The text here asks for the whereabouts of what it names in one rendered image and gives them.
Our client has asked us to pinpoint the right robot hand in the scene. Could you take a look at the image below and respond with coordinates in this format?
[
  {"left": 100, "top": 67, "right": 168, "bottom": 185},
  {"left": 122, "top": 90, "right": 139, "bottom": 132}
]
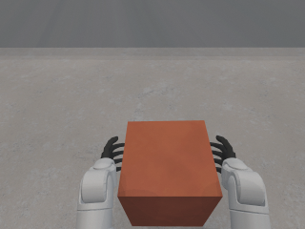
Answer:
[{"left": 210, "top": 135, "right": 236, "bottom": 174}]

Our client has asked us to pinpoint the carton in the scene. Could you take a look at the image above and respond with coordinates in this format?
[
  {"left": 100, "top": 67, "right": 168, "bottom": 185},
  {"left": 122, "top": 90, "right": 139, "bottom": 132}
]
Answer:
[{"left": 117, "top": 120, "right": 223, "bottom": 227}]

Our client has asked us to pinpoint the robot right forearm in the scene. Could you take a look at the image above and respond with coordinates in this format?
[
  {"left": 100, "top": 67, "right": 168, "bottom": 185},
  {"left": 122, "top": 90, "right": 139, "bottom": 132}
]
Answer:
[{"left": 221, "top": 157, "right": 271, "bottom": 229}]

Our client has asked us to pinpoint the left robot hand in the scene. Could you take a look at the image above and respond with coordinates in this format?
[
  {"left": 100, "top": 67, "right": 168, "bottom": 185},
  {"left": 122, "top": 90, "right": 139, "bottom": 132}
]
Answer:
[{"left": 100, "top": 136, "right": 125, "bottom": 172}]

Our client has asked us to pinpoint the robot left forearm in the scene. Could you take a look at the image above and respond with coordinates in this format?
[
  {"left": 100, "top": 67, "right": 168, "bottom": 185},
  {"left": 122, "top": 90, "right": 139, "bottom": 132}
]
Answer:
[{"left": 75, "top": 157, "right": 117, "bottom": 229}]

